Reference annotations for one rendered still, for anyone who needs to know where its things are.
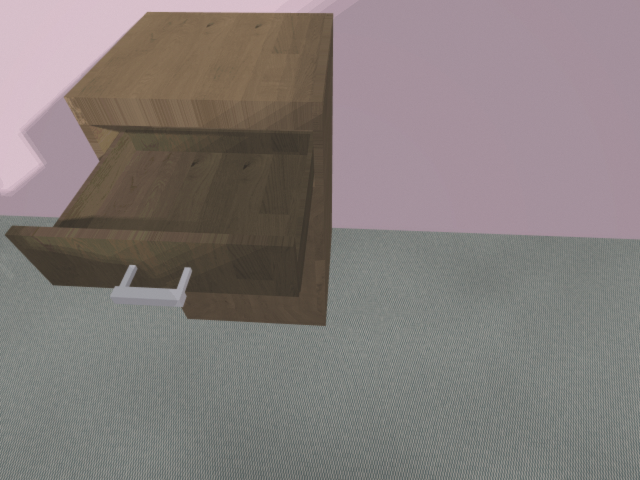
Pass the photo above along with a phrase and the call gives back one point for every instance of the cabinet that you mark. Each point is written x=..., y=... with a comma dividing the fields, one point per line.
x=236, y=71

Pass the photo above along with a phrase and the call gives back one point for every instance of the drawer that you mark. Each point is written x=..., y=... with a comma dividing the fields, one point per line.
x=233, y=205

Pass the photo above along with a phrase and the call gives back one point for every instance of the handle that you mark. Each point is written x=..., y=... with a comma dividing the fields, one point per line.
x=123, y=294

